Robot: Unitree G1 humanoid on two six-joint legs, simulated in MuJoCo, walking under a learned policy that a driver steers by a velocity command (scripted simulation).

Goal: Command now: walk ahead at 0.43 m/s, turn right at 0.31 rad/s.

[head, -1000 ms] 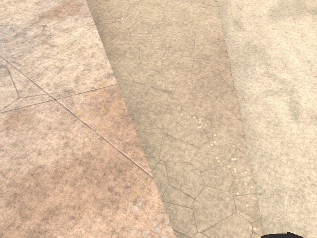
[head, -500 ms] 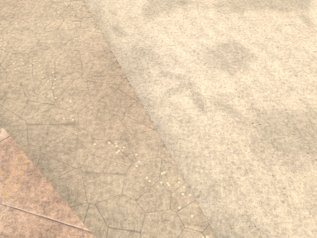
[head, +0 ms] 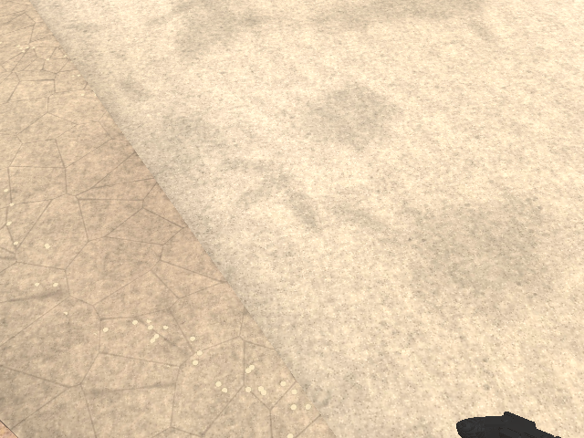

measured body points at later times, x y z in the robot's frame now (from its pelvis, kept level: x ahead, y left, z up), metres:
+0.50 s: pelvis +0.21 +0.10 -0.11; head +0.22 +0.10 +0.33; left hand +0.32 +0.37 -0.22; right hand +0.30 -0.14 -0.24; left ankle +0.25 +0.16 -0.85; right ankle +0.31 -0.07 -0.79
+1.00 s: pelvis +0.29 +0.03 -0.10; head +0.31 +0.03 +0.35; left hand +0.29 +0.35 -0.18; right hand +0.54 -0.16 -0.21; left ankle +0.25 +0.16 -0.77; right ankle +0.32 -0.06 -0.85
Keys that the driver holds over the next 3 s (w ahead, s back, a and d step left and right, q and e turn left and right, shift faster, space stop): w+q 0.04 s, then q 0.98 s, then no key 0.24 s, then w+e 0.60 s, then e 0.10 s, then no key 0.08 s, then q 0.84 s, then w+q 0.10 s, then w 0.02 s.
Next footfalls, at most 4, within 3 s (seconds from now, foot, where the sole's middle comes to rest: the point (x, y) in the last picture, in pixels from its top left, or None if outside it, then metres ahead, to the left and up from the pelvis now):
0.18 left None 0.29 0.16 -0.89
0.80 right None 0.36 -0.04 -0.89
1.24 left None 0.26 0.17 -0.89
1.70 right None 0.49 -0.02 -0.89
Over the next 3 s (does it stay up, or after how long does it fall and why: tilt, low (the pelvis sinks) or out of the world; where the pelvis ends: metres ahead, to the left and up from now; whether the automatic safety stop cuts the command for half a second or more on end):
stays up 0.68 0.09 -0.22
